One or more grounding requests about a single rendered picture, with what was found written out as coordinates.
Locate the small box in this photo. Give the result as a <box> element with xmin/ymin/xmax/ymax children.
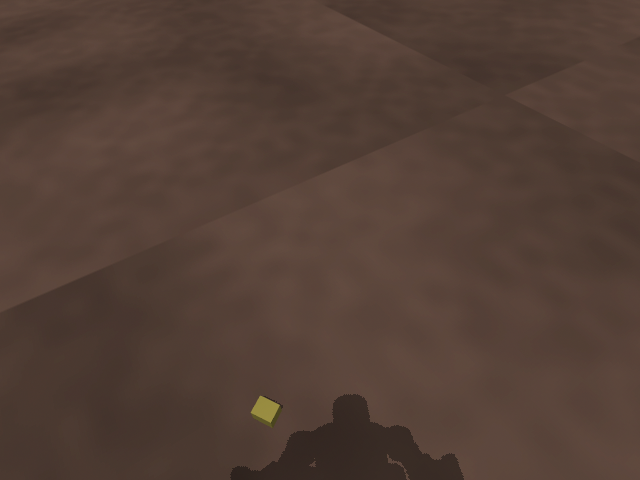
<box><xmin>251</xmin><ymin>395</ymin><xmax>282</xmax><ymax>428</ymax></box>

